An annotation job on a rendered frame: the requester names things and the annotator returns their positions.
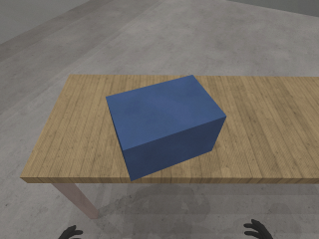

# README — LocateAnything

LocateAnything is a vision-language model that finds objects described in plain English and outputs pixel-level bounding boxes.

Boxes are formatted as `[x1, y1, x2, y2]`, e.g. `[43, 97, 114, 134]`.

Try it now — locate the robot left hand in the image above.
[58, 225, 84, 239]

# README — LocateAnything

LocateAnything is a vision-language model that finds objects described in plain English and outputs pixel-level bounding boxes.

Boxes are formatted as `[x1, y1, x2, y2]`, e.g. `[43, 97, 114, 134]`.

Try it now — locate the carton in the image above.
[106, 75, 227, 181]

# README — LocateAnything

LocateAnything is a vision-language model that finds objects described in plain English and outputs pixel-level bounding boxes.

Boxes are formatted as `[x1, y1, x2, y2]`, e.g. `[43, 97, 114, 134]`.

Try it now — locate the robot right hand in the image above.
[243, 219, 273, 239]

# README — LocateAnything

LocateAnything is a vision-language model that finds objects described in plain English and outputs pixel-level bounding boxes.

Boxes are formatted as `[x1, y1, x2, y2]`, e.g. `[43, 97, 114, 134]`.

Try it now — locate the table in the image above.
[20, 74, 319, 219]

